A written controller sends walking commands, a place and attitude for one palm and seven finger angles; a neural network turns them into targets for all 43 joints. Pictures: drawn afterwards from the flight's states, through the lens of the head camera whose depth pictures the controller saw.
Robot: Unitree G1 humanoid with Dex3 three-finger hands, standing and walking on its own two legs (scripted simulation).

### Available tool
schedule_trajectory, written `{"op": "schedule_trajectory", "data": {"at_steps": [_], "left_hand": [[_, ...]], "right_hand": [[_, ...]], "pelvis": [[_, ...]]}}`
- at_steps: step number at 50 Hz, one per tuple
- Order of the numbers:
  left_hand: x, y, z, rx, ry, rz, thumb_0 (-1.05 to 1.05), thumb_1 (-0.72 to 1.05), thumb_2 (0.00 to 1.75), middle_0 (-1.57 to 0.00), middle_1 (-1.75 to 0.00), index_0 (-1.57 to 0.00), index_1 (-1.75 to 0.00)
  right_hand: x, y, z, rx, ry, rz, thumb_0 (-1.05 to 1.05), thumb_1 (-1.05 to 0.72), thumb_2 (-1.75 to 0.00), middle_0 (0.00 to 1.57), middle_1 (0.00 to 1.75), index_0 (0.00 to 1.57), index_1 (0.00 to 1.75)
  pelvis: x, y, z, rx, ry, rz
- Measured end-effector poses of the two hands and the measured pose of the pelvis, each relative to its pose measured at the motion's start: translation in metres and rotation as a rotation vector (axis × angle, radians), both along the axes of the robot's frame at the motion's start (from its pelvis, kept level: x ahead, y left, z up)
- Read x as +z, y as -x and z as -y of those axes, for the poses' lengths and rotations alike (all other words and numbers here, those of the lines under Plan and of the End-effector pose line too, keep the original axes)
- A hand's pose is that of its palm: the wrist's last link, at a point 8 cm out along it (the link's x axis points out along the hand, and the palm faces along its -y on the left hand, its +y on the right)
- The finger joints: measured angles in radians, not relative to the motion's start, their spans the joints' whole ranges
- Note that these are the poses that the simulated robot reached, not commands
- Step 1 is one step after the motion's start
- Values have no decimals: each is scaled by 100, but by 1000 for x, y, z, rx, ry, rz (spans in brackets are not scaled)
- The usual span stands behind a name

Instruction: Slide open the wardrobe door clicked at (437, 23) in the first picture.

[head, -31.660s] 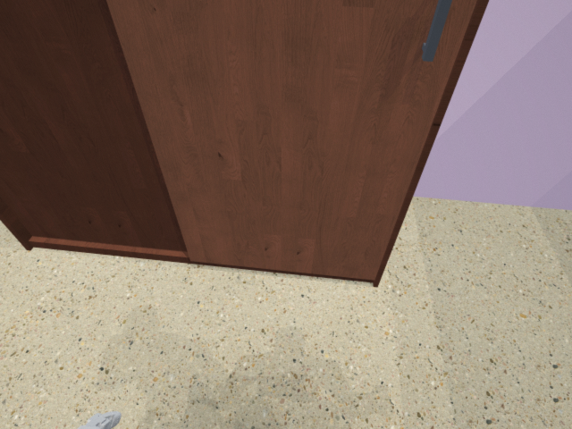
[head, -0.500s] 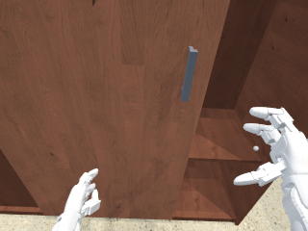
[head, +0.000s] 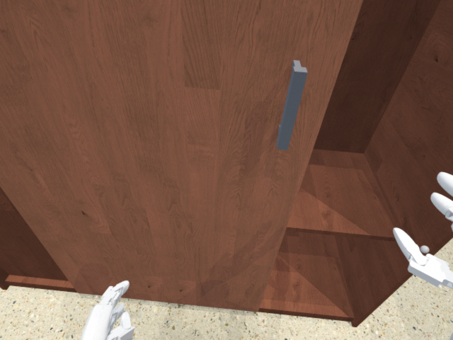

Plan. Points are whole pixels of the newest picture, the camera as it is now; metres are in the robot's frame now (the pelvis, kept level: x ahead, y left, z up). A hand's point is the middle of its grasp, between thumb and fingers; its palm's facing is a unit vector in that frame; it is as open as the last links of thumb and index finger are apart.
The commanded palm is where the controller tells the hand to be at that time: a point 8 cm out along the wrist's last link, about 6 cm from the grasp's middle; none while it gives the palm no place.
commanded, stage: draw the hand back to the body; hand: right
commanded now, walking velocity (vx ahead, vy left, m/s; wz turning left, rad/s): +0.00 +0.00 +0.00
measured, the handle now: (289, 106) +0.42 -0.10 +0.25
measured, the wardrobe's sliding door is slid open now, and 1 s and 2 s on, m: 0.41 0.41 0.41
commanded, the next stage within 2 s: step back with the hand held close in 0.50 s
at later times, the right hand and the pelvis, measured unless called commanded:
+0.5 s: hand (429, 247) +0.20 -0.26 +0.17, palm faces +0.49 +0.80 -0.35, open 7.5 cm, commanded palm +0.15 -0.30 +0.17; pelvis +0.02 +0.00 +0.00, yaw -1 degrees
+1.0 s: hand (436, 270) +0.17 -0.26 +0.16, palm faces +0.37 +0.78 -0.50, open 7.4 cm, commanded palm +0.12 -0.30 +0.18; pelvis -0.03 -0.01 +0.00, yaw +1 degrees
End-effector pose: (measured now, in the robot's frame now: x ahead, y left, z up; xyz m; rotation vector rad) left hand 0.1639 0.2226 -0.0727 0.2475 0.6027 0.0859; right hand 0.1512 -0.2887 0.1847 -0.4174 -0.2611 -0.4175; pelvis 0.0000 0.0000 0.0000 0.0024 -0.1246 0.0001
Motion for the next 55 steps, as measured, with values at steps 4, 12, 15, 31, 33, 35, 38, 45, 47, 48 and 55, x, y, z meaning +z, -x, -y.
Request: {"op": "schedule_trajectory", "data": {"at_steps": [4, 12, 15, 31, 33, 35, 38, 45, 47, 48, 55], "left_hand": [[8, -16, 0, -9, -9, 29, 2, 90, 90, -20, -30, -20, -30], [16, -43, 7, -51, -18, 59, 2, 90, 90, -20, -30, -20, -30], [17, -49, 10, -68, -15, 63, 2, 90, 90, -20, -30, -20, -30], [6, -41, 8, -49, 15, 12, 2, 90, 90, -20, -30, -20, -30], [4, -38, 5, -45, 13, 2, 2, 90, 90, -20, -30, -20, -30], [3, -35, 2, -42, 10, -14, 2, 90, 90, -20, -30, -20, -30], [3, -29, -4, -16, 2, -34, 2, 90, 90, -20, -30, -20, -30], [6, -4, -16, 83, -11, -36, 2, 90, 90, -20, -30, -20, -30], [7, 6, -17, 103, -13, -35, 2, 90, 90, -20, -30, -20, -30], [7, 11, -17, 110, -15, -36, 2, 90, 90, -20, -30, -20, -30], [5, 49, -14, 112, -29, -38, 2, 90, 90, -20, -30, -20, -30]], "right_hand": [[-4, 3, 7, -29, 3, -23, 0, -51, -71, 22, 52, 22, 53], [-9, 7, 20, -104, -15, -48, 1, -76, -84, 21, 37, 21, 38], [-9, 5, 17, -106, -26, -42, 1, -82, -86, 21, 34, 21, 35], [-4, -3, 8, -86, -8, -66, 2, -89, -89, 21, 30, 21, 31], [-3, -3, 9, -88, 1, -62, 2, -89, -90, 21, 30, 21, 30], [4, -5, 13, -94, 35, -30, 2, -88, -90, 21, 30, 21, 30], [9, -7, 16, -84, 79, -15, 2, -89, -90, 21, 30, 21, 30], [-3, -2, 5, 29, 120, -95, 1, -89, -90, 21, 30, 21, 30], [-4, 5, 4, 46, 133, -104, 2, -89, -90, 21, 30, 21, 30], [-4, 10, 5, 49, 142, -102, 2, -89, -90, 21, 30, 21, 30], [1, 51, 20, 0, 167, -23, 1, -88, -90, 21, 30, 21, 30]], "pelvis": [[0, -6, 1, 0, -2, -5], [1, -14, 0, -13, -5, -14], [1, -17, -1, -18, -6, -17], [1, -21, -7, -15, -5, -20], [1, -19, -7, -17, -7, -21], [1, -16, -7, -21, -12, -39], [1, -10, -5, -12, -14, -71], [-1, 10, 4, 14, 5, -106], [-2, 17, 6, 16, 9, -106], [-3, 21, 6, 16, 10, -105], [-8, 53, 8, 9, 2, -91]]}}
